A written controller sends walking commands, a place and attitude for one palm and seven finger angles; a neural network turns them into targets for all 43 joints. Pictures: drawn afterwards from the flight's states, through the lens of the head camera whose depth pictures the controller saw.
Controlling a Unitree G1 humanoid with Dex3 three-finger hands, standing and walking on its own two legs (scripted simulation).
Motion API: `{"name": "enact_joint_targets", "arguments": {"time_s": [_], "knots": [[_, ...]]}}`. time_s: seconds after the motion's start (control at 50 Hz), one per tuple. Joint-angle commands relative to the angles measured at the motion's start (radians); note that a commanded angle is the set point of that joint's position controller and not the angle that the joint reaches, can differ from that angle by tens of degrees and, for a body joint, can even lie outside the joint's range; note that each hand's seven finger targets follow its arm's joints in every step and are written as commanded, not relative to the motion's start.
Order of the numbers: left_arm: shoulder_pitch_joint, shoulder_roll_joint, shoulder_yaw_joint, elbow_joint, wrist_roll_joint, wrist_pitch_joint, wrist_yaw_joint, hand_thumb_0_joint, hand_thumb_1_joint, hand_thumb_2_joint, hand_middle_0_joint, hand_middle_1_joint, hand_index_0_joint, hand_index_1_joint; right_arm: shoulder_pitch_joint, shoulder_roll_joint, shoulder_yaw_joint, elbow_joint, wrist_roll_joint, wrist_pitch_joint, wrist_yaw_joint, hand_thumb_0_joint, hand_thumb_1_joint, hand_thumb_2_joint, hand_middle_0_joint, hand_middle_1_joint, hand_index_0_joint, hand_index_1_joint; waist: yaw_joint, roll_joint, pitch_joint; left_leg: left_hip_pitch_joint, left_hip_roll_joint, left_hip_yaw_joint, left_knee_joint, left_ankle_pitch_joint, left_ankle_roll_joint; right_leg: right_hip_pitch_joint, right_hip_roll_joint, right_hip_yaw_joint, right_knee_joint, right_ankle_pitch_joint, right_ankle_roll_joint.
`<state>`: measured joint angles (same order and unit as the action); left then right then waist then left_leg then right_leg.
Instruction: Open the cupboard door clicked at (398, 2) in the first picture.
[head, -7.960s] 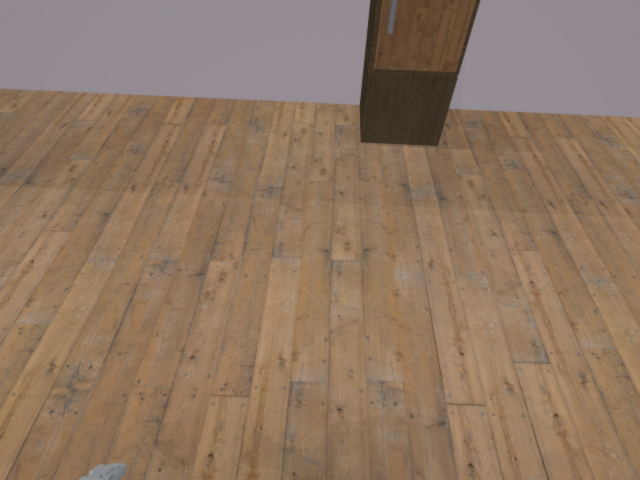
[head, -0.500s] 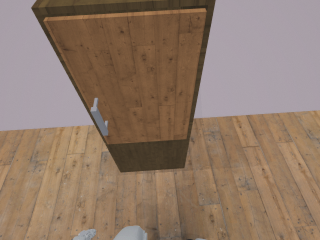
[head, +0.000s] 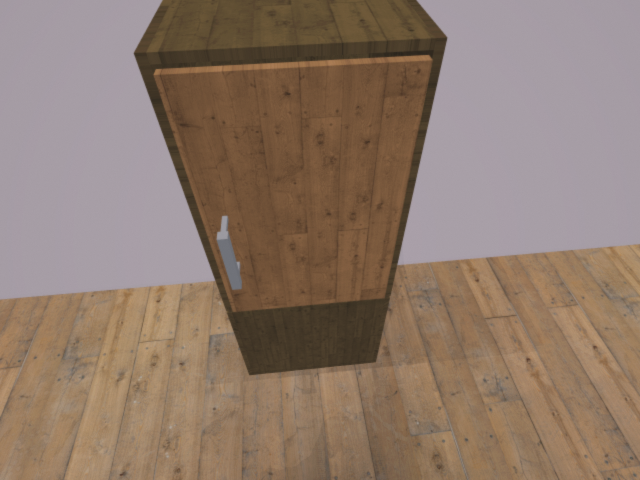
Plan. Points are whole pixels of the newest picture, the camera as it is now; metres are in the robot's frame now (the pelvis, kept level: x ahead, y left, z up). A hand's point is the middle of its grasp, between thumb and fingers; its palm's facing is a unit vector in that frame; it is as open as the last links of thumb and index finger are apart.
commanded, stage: come to a stop and stand still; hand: left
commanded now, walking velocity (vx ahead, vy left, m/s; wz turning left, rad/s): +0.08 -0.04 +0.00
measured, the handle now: (230, 254) +0.52 +0.21 -0.10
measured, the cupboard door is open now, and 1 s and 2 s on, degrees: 0 0 0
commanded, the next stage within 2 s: look again from close up in 0.90 s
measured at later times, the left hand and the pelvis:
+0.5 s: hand out of the picture +0.06 +0.15 -0.17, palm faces +0.00 -0.98 -0.20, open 7.3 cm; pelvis +0.03 -0.03 +0.00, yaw +0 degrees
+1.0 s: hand out of the picture +0.05 +0.12 -0.17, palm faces +0.01 -0.98 -0.19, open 7.3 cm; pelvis +0.05 -0.05 +0.00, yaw +0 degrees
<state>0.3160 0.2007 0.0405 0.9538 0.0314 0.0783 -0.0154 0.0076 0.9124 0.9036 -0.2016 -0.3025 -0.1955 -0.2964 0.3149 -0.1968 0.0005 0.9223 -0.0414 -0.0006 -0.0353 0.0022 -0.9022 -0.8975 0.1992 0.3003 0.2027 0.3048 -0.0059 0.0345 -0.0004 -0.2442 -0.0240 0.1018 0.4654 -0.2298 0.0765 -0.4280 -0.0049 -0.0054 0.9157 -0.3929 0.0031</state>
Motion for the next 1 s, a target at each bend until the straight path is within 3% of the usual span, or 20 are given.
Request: {"name": "enact_joint_targets", "arguments": {"time_s": [0.0,0.02,0.04,0.06,0.08,0.1,0.12,0.14,0.16,0.18,0.22,0.26,0.28,0.3,0.32,0.34,0.44,0.5,0.68,0.98], "knots": [[-0.046,0.043,0.003,-0.086,0.0,-0.041,0.003,0.0,0.9,0.9,-0.2,-0.3,-0.2,-0.3,0.048,-0.203,-0.064,-0.031,0.002,-0.011,-0.005,0.0,-0.9,-0.9,0.2,0.3,0.2,0.3,-0.033,0.069,-0.002,0.017,0.303,-0.325,-0.219,-0.127,0.114,0.012,-0.004,-0.022,-0.178,-0.056,-0.017],[-0.04,0.043,0.002,-0.081,0.001,-0.046,0.004,0.0,0.9,0.9,-0.2,-0.3,-0.2,-0.3,0.054,-0.197,-0.064,-0.023,0.002,-0.01,-0.002,0.0,-0.9,-0.9,0.2,0.3,0.2,0.3,-0.03,0.065,-0.008,-0.004,0.292,-0.328,-0.205,-0.141,0.107,0.06,0.006,-0.027,-0.246,-0.045,-0.021],[-0.003,0.031,0.001,-0.065,-0.001,-0.054,0.006,0.0,0.9,0.9,-0.2,-0.3,-0.2,-0.3,0.05,-0.194,-0.061,-0.015,0.004,-0.007,0.0,0.0,-0.9,-0.9,0.2,0.3,0.2,0.3,-0.011,0.039,-0.027,-0.024,0.273,-0.309,-0.176,-0.172,0.089,0.137,0.019,-0.038,-0.34,-0.001,-0.026],[0.029,0.03,-0.002,-0.047,-0.002,-0.061,0.01,0.0,0.9,0.9,-0.2,-0.3,-0.2,-0.3,0.042,-0.179,-0.056,-0.009,0.01,-0.006,0.003,0.0,-0.9,-0.9,0.2,0.3,0.2,0.3,0.006,0.003,-0.025,-0.085,0.236,-0.264,-0.138,-0.216,0.056,0.235,0.019,-0.031,-0.458,0.052,-0.031],[0.051,0.053,-0.001,-0.034,-0.002,-0.069,0.019,0.0,0.9,0.9,-0.2,-0.3,-0.2,-0.3,0.036,-0.138,-0.047,-0.006,0.016,-0.006,0.008,0.0,-0.9,-0.9,0.2,0.3,0.2,0.3,0.017,-0.063,-0.003,-0.195,0.172,-0.2,-0.062,-0.247,0.016,0.333,-0.047,0.079,-0.547,0.011,-0.057],[0.077,0.092,-0.001,-0.019,-0.002,-0.076,0.03,0.0,0.9,0.9,-0.2,-0.3,-0.2,-0.3,0.019,-0.085,-0.031,-0.015,0.022,-0.008,0.012,0.0,-0.9,-0.9,0.2,0.3,0.2,0.3,0.027,-0.19,0.029,-0.293,0.065,-0.083,0.07,-0.262,-0.032,0.353,-0.174,0.272,-0.631,-0.087,-0.118],[0.07,0.139,0.003,-0.02,-0.007,-0.079,0.036,0.0,0.9,0.9,-0.2,-0.3,-0.2,-0.3,0.004,-0.054,-0.021,-0.018,0.019,-0.004,0.018,0.0,-0.9,-0.9,0.2,0.3,0.2,0.3,0.016,-0.188,0.04,-0.258,0.028,-0.039,0.17,-0.263,-0.056,0.273,-0.288,0.36,-0.717,-0.129,-0.173],[0.045,0.13,-0.001,-0.018,-0.013,-0.094,0.041,0.0,0.9,0.9,-0.2,-0.3,-0.2,-0.3,-0.007,-0.057,-0.021,-0.003,0.016,0.001,0.02,0.0,-0.9,-0.9,0.2,0.3,0.2,0.3,0.016,-0.206,0.037,-0.226,0.042,-0.062,0.269,-0.271,-0.054,0.206,-0.28,0.393,-0.745,-0.165,-0.201],[0.005,0.112,-0.002,-0.018,-0.014,-0.101,0.045,0.0,0.9,0.9,-0.2,-0.3,-0.2,-0.3,0.008,-0.061,-0.026,0.011,0.017,0.003,0.023,0.0,-0.9,-0.9,0.2,0.3,0.2,0.3,-0.002,-0.222,0.065,-0.233,0.05,-0.083,0.32,-0.247,-0.051,0.197,-0.254,0.351,-0.738,-0.076,-0.202],[-0.023,0.095,-0.003,-0.018,-0.013,-0.102,0.048,0.0,0.9,0.9,-0.2,-0.3,-0.2,-0.3,0.031,-0.056,-0.027,0.032,0.019,0.006,0.023,0.0,-0.9,-0.9,0.2,0.3,0.2,0.3,-0.019,-0.199,0.071,-0.202,0.061,-0.089,0.329,-0.217,-0.053,0.174,-0.234,0.292,-0.723,-0.011,-0.2],[-0.064,0.084,-0.006,-0.012,-0.012,-0.102,0.049,0.0,0.9,0.9,-0.2,-0.3,-0.2,-0.3,0.075,-0.028,-0.021,0.068,0.022,0.003,0.023,0.0,-0.9,-0.9,0.2,0.3,0.2,0.3,-0.044,-0.155,0.078,-0.089,0.062,-0.066,0.197,-0.157,-0.063,0.13,-0.18,0.178,-0.677,0.074,-0.175],[-0.057,0.079,-0.014,0.007,-0.02,-0.103,0.044,0.0,0.9,0.9,-0.2,-0.3,-0.2,-0.3,0.107,-0.018,-0.009,0.101,0.021,-0.011,0.018,0.0,-0.9,-0.9,0.2,0.3,0.2,0.3,-0.043,-0.085,0.067,0.043,0.058,-0.082,-0.018,-0.014,-0.067,0.109,-0.133,0.14,-0.576,0.14,-0.127],[-0.037,0.061,-0.019,0.016,-0.026,-0.102,0.04,0.0,0.9,0.9,-0.2,-0.3,-0.2,-0.3,0.109,-0.043,-0.006,0.109,0.019,-0.024,0.013,0.0,-0.9,-0.9,0.2,0.3,0.2,0.3,-0.024,0.019,0.061,0.055,0.104,-0.145,-0.077,0.082,-0.051,0.117,-0.079,0.107,-0.519,0.146,-0.089],[-0.015,0.051,-0.02,0.02,-0.029,-0.099,0.038,0.0,0.9,0.9,-0.2,-0.3,-0.2,-0.3,0.092,-0.074,-0.007,0.109,0.017,-0.033,0.007,0.0,-0.9,-0.9,0.2,0.3,0.2,0.3,0.0,0.07,0.05,0.018,0.161,-0.195,-0.099,0.109,-0.029,0.163,-0.041,0.082,-0.493,0.159,-0.066],[-0.002,0.046,-0.02,0.025,-0.023,-0.095,0.039,0.0,0.9,0.9,-0.2,-0.3,-0.2,-0.3,0.064,-0.084,-0.011,0.105,0.018,-0.034,0.007,0.0,-0.9,-0.9,0.2,0.3,0.2,0.3,0.014,0.062,0.04,-0.025,0.178,-0.21,-0.108,0.083,-0.02,0.208,-0.034,0.066,-0.492,0.14,-0.06],[-0.011,0.047,-0.022,0.04,-0.022,-0.091,0.038,0.0,0.9,0.9,-0.2,-0.3,-0.2,-0.3,0.045,-0.085,-0.01,0.113,0.021,-0.037,0.006,0.0,-0.9,-0.9,0.2,0.3,0.2,0.3,0.015,0.109,0.053,-0.039,0.179,-0.218,-0.134,0.082,-0.014,0.228,-0.035,0.053,-0.472,0.158,-0.053],[0.009,0.046,-0.033,0.076,-0.023,-0.102,0.04,0.0,0.9,0.9,-0.2,-0.3,-0.2,-0.3,0.028,-0.072,-0.007,0.131,0.028,-0.043,-0.003,0.0,-0.9,-0.9,0.2,0.3,0.2,0.3,0.013,-0.019,0.008,0.051,0.149,-0.163,-0.078,0.246,-0.021,0.264,-0.068,0.074,-0.495,0.327,-0.049],[0.0,0.051,-0.035,0.085,-0.022,-0.105,0.044,0.0,0.9,0.9,-0.2,-0.3,-0.2,-0.3,0.021,-0.065,-0.007,0.151,0.031,-0.038,-0.004,0.0,-0.9,-0.9,0.2,0.3,0.2,0.3,0.001,-0.069,0.004,0.08,0.136,-0.142,-0.063,0.228,-0.036,0.262,-0.085,0.089,-0.509,0.399,-0.052],[0.02,0.059,-0.037,0.106,-0.022,-0.109,0.05,0.0,0.9,0.9,-0.2,-0.3,-0.2,-0.3,-0.018,-0.065,-0.004,0.168,0.033,-0.036,-0.005,0.0,-0.9,-0.9,0.2,0.3,0.2,0.3,0.002,-0.05,-0.006,0.128,0.13,-0.127,-0.064,0.28,-0.044,0.286,-0.1,0.095,-0.519,0.509,-0.051],[0.034,0.051,-0.038,0.116,-0.023,-0.107,0.053,0.0,0.9,0.9,-0.2,-0.3,-0.2,-0.3,-0.019,-0.06,0.0,0.185,0.032,-0.032,-0.01,0.0,-0.9,-0.9,0.2,0.3,0.2,0.3,0.007,-0.051,0.023,0.13,0.13,-0.131,-0.089,0.257,-0.048,0.296,-0.099,0.091,-0.546,0.488,-0.051]]}}
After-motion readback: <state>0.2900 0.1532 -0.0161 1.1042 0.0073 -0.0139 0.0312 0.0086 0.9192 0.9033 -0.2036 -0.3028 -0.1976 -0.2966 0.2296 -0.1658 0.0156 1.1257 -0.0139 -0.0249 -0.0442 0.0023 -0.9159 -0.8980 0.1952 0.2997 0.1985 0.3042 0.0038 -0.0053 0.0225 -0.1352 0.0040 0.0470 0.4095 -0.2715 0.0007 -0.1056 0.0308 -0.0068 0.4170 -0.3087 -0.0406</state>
